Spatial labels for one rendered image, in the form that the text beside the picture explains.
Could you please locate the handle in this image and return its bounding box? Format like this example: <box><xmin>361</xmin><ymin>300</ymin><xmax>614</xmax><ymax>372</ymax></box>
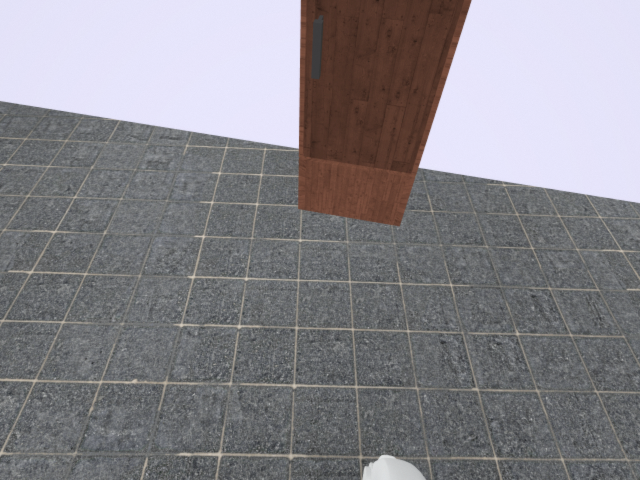
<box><xmin>311</xmin><ymin>15</ymin><xmax>323</xmax><ymax>79</ymax></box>

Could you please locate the cupboard door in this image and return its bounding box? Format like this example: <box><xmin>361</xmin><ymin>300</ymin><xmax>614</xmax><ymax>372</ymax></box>
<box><xmin>303</xmin><ymin>0</ymin><xmax>464</xmax><ymax>174</ymax></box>

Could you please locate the right robot thigh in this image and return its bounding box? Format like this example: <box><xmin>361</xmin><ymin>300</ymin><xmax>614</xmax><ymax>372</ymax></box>
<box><xmin>363</xmin><ymin>458</ymin><xmax>426</xmax><ymax>480</ymax></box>

